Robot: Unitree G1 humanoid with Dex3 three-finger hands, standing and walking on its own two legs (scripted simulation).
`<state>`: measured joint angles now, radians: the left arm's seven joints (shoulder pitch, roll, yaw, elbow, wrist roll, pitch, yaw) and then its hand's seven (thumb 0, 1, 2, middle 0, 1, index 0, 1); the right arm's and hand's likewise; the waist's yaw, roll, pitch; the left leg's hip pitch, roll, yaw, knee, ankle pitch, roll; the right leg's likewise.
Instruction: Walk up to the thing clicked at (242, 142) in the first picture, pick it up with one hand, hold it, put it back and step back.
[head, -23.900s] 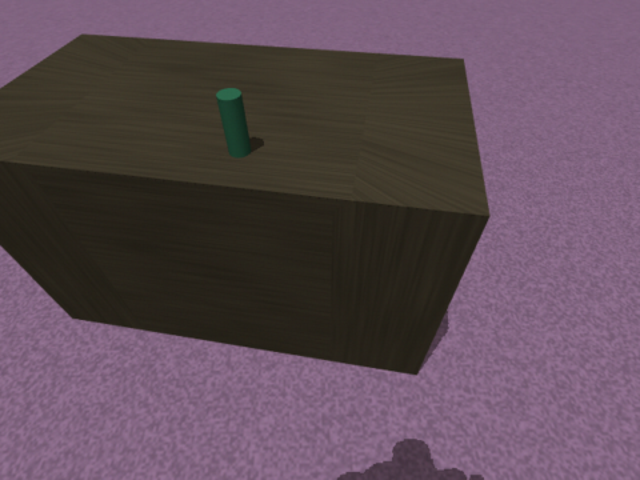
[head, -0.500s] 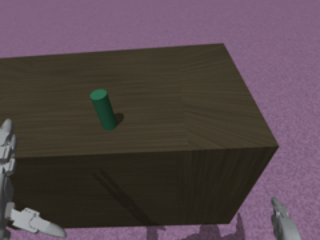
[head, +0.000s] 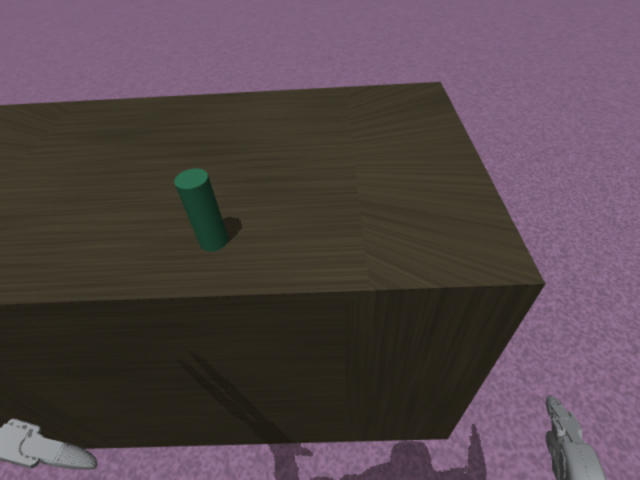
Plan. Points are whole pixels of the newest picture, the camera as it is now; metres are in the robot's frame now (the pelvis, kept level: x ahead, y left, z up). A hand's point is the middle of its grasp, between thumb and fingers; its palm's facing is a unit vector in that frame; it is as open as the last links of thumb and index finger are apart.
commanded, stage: home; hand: left
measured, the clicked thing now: (203, 212) +0.50 +0.21 +0.07
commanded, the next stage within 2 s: none
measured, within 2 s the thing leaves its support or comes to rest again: neither
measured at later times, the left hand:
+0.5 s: hand (194, 451) +0.18 +0.19 -0.05, palm faces +0.10 -0.98 -0.18, open 17.5 cm
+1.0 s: hand (205, 449) +0.19 +0.18 -0.07, palm faces +0.11 -0.96 -0.25, open 17.7 cm
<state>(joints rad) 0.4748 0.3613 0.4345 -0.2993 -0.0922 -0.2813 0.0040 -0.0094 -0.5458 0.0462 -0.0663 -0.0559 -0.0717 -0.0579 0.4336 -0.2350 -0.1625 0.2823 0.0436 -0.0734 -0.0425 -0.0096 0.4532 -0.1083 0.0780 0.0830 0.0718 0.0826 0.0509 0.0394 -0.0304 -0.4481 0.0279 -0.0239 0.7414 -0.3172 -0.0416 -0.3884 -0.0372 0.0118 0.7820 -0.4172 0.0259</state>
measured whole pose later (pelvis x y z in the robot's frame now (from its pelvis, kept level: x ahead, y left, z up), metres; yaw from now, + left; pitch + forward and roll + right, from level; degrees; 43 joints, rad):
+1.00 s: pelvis +0.02 +0.00 -0.02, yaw -1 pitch +7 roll -1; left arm 0.45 0.18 0.00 0.11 -0.02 0.03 0.12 -0.01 -0.59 0.03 -0.05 -0.04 -0.05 -0.05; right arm 0.27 -0.22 0.00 0.51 0.01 -0.03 -0.11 0.01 -0.90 -0.90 0.21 0.30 0.20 0.30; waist -0.01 0.03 -0.07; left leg -0.62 0.05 -0.03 0.91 -0.42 -0.04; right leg -0.54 -0.01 0.01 0.90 -0.49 0.03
